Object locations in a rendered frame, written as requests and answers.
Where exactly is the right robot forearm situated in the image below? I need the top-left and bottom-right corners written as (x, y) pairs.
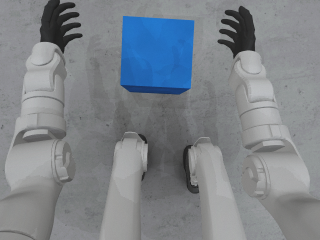
top-left (228, 50), bottom-right (310, 188)

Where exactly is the right robot hand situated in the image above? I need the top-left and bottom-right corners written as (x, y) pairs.
top-left (217, 6), bottom-right (256, 59)

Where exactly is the left robot forearm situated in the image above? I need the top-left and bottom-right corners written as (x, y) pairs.
top-left (5, 42), bottom-right (67, 188)

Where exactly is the robot left foot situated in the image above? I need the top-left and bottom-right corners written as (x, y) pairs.
top-left (138, 134), bottom-right (147, 181)

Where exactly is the right robot upper arm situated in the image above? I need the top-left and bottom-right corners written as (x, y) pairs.
top-left (241, 151), bottom-right (320, 240)

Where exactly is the left robot hand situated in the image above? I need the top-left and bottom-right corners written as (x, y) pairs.
top-left (40, 0), bottom-right (83, 54)

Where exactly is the robot left shin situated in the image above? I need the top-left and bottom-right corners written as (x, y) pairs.
top-left (113, 132), bottom-right (143, 159)

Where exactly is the left robot upper arm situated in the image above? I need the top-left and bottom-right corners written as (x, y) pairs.
top-left (0, 139), bottom-right (76, 240)

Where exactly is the carton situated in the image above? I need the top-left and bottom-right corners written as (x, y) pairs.
top-left (120, 16), bottom-right (195, 95)

